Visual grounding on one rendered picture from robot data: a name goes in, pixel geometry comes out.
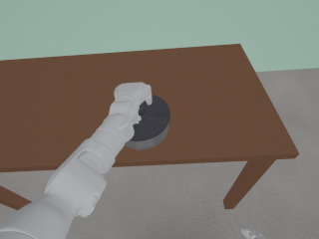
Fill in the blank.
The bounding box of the robot right hand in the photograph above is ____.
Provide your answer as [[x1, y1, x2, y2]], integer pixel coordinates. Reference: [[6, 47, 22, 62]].
[[240, 227, 266, 239]]

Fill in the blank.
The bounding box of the knob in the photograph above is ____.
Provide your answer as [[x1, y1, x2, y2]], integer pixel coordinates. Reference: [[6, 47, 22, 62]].
[[138, 101, 148, 116]]

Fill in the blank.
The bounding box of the left robot forearm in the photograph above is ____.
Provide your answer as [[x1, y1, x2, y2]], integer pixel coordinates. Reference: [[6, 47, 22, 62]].
[[44, 95, 140, 194]]

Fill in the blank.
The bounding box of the table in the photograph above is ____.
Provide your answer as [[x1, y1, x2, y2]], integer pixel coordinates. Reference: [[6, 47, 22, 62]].
[[0, 44, 300, 210]]

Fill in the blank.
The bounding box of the pot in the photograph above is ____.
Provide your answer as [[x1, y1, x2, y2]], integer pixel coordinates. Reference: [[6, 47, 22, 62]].
[[125, 124, 169, 150]]

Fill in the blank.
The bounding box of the left robot upper arm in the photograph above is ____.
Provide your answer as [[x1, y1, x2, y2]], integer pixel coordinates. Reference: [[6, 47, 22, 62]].
[[0, 158, 107, 239]]

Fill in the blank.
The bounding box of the robot left hand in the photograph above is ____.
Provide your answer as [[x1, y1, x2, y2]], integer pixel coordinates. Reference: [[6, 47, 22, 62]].
[[114, 82, 153, 124]]

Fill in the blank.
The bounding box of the lid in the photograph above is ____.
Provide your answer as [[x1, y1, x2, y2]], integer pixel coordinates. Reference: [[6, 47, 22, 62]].
[[130, 95, 170, 141]]

